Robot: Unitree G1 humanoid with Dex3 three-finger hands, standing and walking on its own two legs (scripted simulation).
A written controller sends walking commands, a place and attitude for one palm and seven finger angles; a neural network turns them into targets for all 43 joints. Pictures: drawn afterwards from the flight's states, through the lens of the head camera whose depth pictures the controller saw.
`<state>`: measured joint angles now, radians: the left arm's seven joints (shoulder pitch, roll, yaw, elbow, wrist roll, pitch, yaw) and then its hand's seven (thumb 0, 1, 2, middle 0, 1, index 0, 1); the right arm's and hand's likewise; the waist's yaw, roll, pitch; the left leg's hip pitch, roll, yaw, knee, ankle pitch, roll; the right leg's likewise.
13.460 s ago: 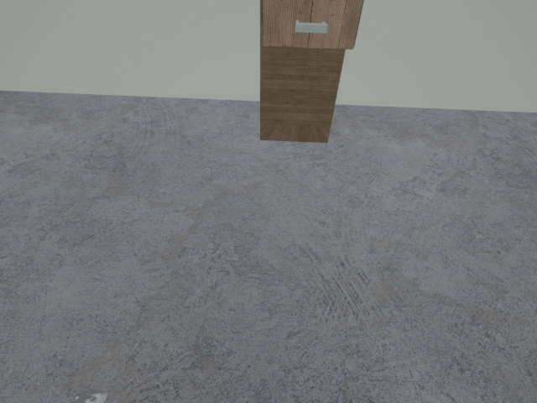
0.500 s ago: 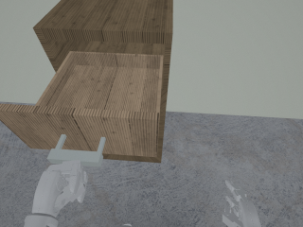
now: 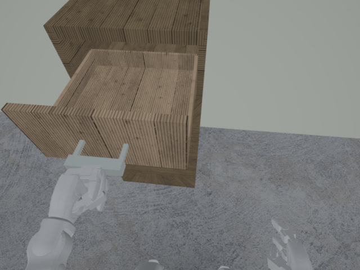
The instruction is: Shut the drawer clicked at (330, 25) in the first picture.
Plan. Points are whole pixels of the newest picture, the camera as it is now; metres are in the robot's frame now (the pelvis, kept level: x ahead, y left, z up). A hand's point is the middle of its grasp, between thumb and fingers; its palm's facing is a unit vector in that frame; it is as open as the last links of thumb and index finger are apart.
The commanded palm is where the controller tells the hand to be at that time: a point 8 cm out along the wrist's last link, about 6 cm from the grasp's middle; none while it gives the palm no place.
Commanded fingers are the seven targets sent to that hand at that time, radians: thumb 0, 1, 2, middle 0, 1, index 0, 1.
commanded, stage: push the drawer shut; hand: left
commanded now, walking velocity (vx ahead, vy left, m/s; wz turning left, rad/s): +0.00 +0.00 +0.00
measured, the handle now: (99, 155) +0.34 +0.20 +0.07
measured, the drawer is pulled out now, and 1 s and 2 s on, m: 0.26 0.14 0.03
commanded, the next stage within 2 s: none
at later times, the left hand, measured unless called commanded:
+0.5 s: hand (109, 163) +0.32 +0.17 +0.07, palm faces -0.07 -1.00 -0.05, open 2.8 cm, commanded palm +0.31 +0.23 +0.07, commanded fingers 0.00 0.90 0.90 -1.40 -1.60 -1.40 -1.60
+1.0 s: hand (118, 142) +0.37 +0.17 +0.07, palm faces -0.07 -1.00 -0.05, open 2.8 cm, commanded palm +0.37 +0.22 +0.07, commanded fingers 0.00 0.90 0.90 -1.40 -1.60 -1.40 -1.60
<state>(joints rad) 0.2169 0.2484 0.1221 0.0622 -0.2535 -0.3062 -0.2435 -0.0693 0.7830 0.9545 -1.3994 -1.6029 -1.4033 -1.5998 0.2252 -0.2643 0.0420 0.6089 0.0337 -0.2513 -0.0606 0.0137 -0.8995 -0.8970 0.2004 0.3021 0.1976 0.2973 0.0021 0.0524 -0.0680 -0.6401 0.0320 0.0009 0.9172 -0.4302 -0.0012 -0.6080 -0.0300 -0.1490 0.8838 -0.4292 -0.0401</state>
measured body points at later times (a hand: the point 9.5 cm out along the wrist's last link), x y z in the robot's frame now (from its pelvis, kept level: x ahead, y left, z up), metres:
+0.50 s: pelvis +0.00 +0.01 +0.01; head +0.05 +0.00 +0.46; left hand +0.32 +0.23 +0.07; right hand +0.14 -0.24 -0.09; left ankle +0.02 +0.12 -0.69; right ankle +0.01 -0.09 -0.69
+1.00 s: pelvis +0.00 +0.01 +0.01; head +0.06 +0.01 +0.45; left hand +0.37 +0.22 +0.07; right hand +0.12 -0.24 -0.10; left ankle +0.02 +0.12 -0.69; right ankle +0.01 -0.09 -0.69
